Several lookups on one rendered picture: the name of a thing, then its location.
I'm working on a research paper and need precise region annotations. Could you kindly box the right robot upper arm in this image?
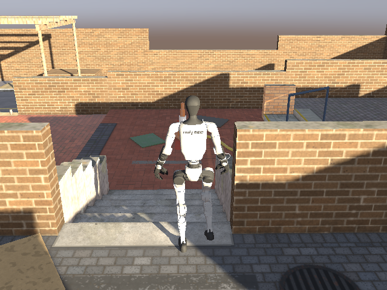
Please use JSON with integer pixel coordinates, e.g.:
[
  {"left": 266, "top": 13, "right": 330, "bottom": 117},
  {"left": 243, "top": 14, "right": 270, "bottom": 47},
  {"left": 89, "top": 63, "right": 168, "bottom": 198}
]
[{"left": 206, "top": 121, "right": 223, "bottom": 155}]

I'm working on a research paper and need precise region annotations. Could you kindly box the right robot thigh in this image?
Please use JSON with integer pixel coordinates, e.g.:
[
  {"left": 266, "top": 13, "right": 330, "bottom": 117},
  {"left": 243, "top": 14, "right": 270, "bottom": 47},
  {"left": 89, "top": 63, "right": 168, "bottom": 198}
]
[{"left": 201, "top": 167, "right": 214, "bottom": 202}]

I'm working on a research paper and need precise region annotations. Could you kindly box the right robot hand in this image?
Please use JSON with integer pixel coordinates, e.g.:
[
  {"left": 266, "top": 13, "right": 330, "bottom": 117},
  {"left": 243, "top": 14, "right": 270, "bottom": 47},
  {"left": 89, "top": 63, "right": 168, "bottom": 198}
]
[{"left": 215, "top": 163, "right": 230, "bottom": 175}]

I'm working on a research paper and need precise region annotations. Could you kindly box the left robot hand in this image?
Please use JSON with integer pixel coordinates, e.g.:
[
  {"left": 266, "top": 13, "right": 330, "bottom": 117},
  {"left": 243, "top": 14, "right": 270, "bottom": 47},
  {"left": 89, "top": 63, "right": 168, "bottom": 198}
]
[{"left": 154, "top": 167, "right": 168, "bottom": 180}]

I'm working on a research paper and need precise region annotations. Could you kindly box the left robot forearm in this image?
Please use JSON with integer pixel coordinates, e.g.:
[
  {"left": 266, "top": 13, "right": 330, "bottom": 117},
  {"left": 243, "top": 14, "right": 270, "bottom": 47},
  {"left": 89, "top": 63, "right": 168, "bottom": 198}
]
[{"left": 155, "top": 146, "right": 168, "bottom": 169}]

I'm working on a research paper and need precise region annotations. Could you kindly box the right robot forearm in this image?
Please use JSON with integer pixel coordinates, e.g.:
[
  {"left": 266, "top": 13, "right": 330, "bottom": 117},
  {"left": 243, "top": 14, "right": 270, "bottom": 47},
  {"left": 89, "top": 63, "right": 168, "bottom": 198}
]
[{"left": 217, "top": 145, "right": 228, "bottom": 166}]

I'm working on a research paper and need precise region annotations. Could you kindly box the left robot upper arm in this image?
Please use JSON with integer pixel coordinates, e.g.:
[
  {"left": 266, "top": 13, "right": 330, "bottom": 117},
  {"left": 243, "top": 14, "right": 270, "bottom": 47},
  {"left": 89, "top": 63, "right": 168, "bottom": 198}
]
[{"left": 162, "top": 122, "right": 180, "bottom": 155}]

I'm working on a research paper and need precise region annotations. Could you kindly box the robot right foot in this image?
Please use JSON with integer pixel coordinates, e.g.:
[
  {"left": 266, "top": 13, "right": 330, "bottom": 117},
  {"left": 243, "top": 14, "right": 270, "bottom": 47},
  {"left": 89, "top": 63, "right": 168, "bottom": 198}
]
[{"left": 204, "top": 229, "right": 214, "bottom": 240}]

